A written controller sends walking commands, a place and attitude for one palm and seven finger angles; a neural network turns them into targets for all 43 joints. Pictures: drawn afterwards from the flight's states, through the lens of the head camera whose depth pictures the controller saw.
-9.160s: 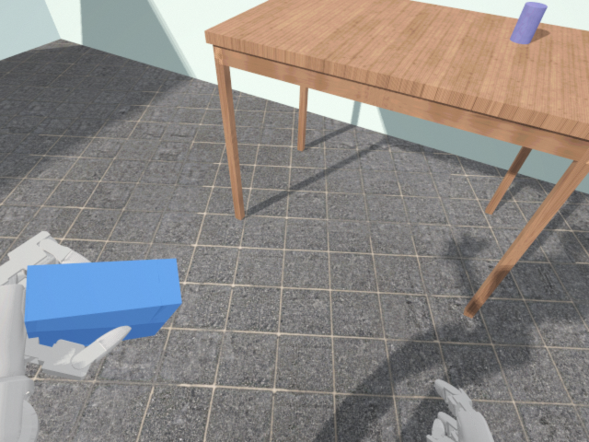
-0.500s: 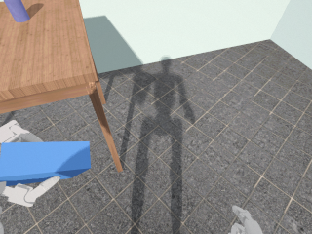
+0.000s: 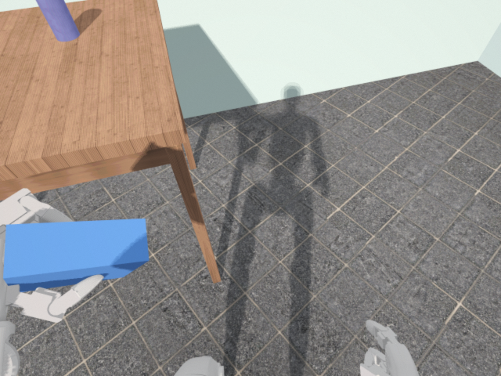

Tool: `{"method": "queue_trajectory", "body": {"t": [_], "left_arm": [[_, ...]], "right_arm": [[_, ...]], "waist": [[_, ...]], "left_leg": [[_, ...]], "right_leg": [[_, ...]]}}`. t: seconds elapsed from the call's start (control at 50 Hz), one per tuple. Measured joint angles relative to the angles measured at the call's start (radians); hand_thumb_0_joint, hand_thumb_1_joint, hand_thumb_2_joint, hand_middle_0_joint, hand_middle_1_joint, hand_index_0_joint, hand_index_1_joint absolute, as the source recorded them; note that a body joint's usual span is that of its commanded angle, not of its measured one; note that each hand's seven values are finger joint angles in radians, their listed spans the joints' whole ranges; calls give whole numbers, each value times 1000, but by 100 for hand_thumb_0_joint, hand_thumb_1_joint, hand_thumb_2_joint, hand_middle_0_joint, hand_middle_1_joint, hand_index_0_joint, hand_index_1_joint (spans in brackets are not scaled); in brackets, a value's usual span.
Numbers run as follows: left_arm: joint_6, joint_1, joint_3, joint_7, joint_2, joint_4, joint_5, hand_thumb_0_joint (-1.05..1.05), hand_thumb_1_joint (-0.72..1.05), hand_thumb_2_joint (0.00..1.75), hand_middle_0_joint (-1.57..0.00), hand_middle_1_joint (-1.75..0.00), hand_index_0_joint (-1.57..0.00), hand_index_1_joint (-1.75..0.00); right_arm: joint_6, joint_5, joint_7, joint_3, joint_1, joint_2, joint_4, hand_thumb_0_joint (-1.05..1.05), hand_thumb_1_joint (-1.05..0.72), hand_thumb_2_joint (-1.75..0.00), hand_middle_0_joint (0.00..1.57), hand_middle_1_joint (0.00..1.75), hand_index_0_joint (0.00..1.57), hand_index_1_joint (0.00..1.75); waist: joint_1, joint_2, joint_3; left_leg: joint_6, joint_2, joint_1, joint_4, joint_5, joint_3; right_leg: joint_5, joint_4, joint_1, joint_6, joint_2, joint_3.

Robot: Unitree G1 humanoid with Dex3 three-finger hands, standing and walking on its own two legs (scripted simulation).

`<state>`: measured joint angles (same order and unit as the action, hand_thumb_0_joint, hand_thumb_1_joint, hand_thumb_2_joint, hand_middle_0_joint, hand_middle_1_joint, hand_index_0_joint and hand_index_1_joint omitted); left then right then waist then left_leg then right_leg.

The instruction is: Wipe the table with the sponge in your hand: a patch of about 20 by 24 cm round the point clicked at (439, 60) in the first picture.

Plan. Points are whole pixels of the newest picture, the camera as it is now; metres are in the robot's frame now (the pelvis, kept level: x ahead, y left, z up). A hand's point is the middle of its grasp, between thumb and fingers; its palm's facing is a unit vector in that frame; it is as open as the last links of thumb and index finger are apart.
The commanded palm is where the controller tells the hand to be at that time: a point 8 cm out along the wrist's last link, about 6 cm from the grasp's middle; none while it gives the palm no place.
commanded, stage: take the last steps up to it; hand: left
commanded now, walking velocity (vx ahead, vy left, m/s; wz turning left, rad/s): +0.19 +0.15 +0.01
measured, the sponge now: (97, 254) +0.23 +0.20 +0.14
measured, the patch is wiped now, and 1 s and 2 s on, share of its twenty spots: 0.00 0.00 0.00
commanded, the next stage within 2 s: come to a stop and stand still in 0.22 s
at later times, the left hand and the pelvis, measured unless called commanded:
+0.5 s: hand (47, 196) +0.30 +0.27 +0.17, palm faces +0.35 -0.78 -0.51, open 9.3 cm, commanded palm +0.24 +0.32 +0.18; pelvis +0.07 +0.05 -0.01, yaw -1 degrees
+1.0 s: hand (19, 217) +0.27 +0.30 +0.17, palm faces +0.34 -0.83 -0.43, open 9.3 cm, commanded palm +0.21 +0.34 +0.18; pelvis +0.04 +0.06 +0.00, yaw -2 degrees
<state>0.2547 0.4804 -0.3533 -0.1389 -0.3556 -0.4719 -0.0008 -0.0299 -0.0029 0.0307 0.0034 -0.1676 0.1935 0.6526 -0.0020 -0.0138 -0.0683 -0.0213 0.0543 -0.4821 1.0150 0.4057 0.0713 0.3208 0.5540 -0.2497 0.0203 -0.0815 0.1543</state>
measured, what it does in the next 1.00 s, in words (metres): steps on the spot: left foot, then right foot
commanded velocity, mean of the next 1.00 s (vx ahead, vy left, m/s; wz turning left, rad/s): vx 0.02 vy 0.01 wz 0.00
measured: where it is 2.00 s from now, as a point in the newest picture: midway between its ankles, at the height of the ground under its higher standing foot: outside the picture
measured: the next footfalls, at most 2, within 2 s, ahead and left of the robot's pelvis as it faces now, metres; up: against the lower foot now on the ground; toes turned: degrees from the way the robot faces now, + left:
left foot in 0.16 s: +0.11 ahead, +0.19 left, +0.00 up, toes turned +10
right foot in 0.40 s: +0.12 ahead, -0.03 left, +0.00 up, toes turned -9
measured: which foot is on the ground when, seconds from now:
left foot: up 0.00-0.14, down 0.16-0.44, up 0.46-0.68, down 0.70-1.00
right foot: down 0.00-0.16, up 0.18-0.38, down 0.40-0.74, up 0.76-0.98, down 1.00-1.00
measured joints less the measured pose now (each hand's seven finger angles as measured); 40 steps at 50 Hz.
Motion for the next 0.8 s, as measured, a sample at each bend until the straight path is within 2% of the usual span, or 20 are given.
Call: {"method": "queue_trajectory", "body": {"t": [0.06,0.1,0.16,0.18,0.22,0.24,0.28,0.32,0.4,0.42,0.46,0.5,0.54,0.58,0.64,0.68,0.7,0.74,0.76,0.8], "left_arm": [[4,30,-8,-9,-6,-35,5,-1,-44,102,-83,-135,-83,-134],[2,42,-9,-17,-12,-64,7,-1,-44,102,-83,-135,-83,-134],[3,49,-15,-26,-21,-106,7,-1,-44,102,-83,-135,-83,-134],[4,34,-24,-28,-34,-108,4,-1,-44,102,-83,-135,-83,-134],[7,-3,-39,-29,-55,-77,3,-1,-44,102,-83,-135,-83,-134],[1,-15,-43,-27,-60,-62,2,-1,-44,102,-83,-135,-83,-134],[-16,-21,-48,-25,-61,-53,-3,-1,-44,102,-83,-135,-83,-134],[-25,-5,-44,-24,-53,-68,-9,-1,-44,102,-83,-135,-83,-134],[-28,36,-31,-18,-57,-99,-19,-1,-44,102,-83,-135,-83,-134],[-28,35,-24,-15,-51,-93,-17,-1,-44,102,-83,-135,-83,-134],[-34,28,-13,-9,-36,-71,-19,-1,-44,102,-83,-135,-83,-134],[-43,17,-10,-8,-24,-44,-22,-1,-44,102,-83,-135,-83,-134],[-52,11,-12,-13,-15,-19,-18,-1,-44,102,-83,-135,-83,-134],[-61,13,-15,-19,-12,-9,-12,-1,-44,102,-83,-135,-83,-134],[-71,30,-10,-27,-14,-36,-4,-1,-44,102,-83,-135,-83,-134],[-75,46,-3,-30,-17,-72,-3,-1,-44,102,-83,-135,-83,-134],[-76,53,1,-30,-20,-93,-4,-1,-44,102,-83,-135,-83,-134],[-75,47,6,-28,-36,-111,-7,-1,-44,102,-83,-135,-83,-134],[-73,43,3,-25,-44,-110,-9,-1,-44,102,-83,-135,-83,-134],[-67,30,-3,-22,-52,-95,-6,-1,-44,102,-83,-135,-83,-134]], "right_arm": [[2,-5,4,-10,-6,16,-21,1,-90,-90,20,30,20,30],[-2,-8,10,-22,-12,31,-34,1,-90,-90,20,30,20,30],[-12,-5,24,-46,-21,59,-60,1,-90,-90,20,30,20,30],[-16,-1,29,-58,-12,52,-60,1,-90,-90,20,30,20,30],[-23,5,31,-66,7,25,-56,1,-90,-90,20,30,20,30],[-28,7,29,-63,12,13,-55,1,-90,-90,19,30,20,30],[-41,13,21,-49,14,-10,-56,1,-90,-90,19,30,20,30],[-56,15,12,-30,7,-28,-60,1,-90,-90,19,30,20,30],[-66,15,12,10,-20,-48,-68,1,-90,-90,20,30,20,30],[-60,14,14,16,-21,-44,-63,1,-90,-90,20,30,20,30],[-40,15,14,23,-19,-35,-45,1,-90,-90,20,30,20,30],[-22,16,9,24,-9,-28,-26,1,-90,-90,20,30,20,30],[-7,14,11,28,1,-19,-20,1,-90,-90,20,30,20,30],[5,9,18,30,8,-11,-28,1,-90,-90,20,30,20,30],[18,1,28,25,12,7,-57,1,-90,-90,20,30,20,30],[25,-1,35,14,12,21,-78,1,-90,-90,20,30,20,30],[27,-1,39,7,11,30,-89,1,-90,-90,20,30,20,30],[28,2,47,-10,12,27,-88,1,-90,-90,20,30,20,30],[26,1,48,-13,10,21,-88,1,-90,-90,20,30,20,30],[10,-8,45,-14,4,9,-93,1,-90,-90,20,30,20,30]], "waist": [[0,35,-18],[3,50,-29],[5,38,-29],[5,50,-35],[5,63,-42],[2,59,-39],[-3,48,-32],[-8,34,-24],[-8,15,-9],[-8,-5,-12],[-7,-36,-8],[-4,-28,-7],[-8,-12,-12],[-14,7,-17],[-23,27,-20],[-24,31,-21],[-23,24,-21],[-9,45,-21],[3,60,-17],[9,66,-8]], "left_leg": [[2,24,27,-199,-44,26],[3,23,67,-333,-94,49],[16,21,154,-508,-213,85],[19,13,150,-483,-215,93],[22,10,140,-427,-168,103],[23,14,141,-418,-151,101],[22,23,150,-423,-139,99],[18,28,162,-433,-137,100],[7,24,172,-408,-107,100],[2,32,172,-388,-92,92],[-7,37,165,-344,-57,69],[-14,3,134,-224,31,34],[-19,-23,114,-144,73,16],[-20,-34,117,-160,76,18],[-18,-34,141,-280,12,22],[-15,-29,176,-398,-83,23],[-11,-19,201,-459,-161,23],[21,-22,218,-476,-145,36],[29,-24,221,-476,-137,47],[36,-19,220,-488,-141,49]], "right_leg": [[-2,-23,16,-17,-32,-11],[13,-13,23,-35,-53,-17],[68,72,9,-65,-66,-27],[96,145,-17,-64,-77,-47],[212,339,-90,-57,-56,-94],[240,409,-120,-56,-39,-96],[238,443,-157,-55,-13,-77],[198,370,-161,-55,3,-45],[44,103,-88,-50,35,-6],[1,83,-73,-18,47,1],[4,84,-63,33,59,11],[14,76,-57,50,49,1],[2,48,-43,48,37,-9],[-16,19,-31,41,27,-16],[-33,-7,-24,30,21,-14],[-32,-1,-24,21,26,-8],[-26,12,-26,16,35,-4],[-13,38,-33,4,31,-13],[20,59,-42,-9,32,-32],[114,143,-69,-28,48,-65]]}}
